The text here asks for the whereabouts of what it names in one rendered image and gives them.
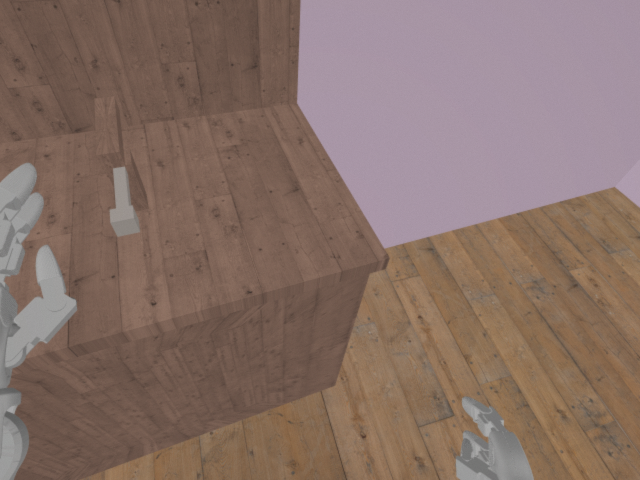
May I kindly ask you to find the left robot forearm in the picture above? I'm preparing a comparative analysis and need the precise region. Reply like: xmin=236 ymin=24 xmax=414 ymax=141
xmin=0 ymin=387 xmax=29 ymax=480

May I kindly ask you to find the robot right hand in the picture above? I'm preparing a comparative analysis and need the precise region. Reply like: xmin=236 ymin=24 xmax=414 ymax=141
xmin=456 ymin=396 xmax=534 ymax=480

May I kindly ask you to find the counter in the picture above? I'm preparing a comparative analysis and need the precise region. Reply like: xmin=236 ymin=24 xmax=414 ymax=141
xmin=0 ymin=0 xmax=390 ymax=480

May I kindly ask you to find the tap lever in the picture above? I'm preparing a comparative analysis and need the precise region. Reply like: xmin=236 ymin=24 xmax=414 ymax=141
xmin=110 ymin=167 xmax=140 ymax=237

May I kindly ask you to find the robot left hand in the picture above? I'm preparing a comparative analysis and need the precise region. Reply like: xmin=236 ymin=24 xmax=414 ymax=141
xmin=0 ymin=163 xmax=77 ymax=388

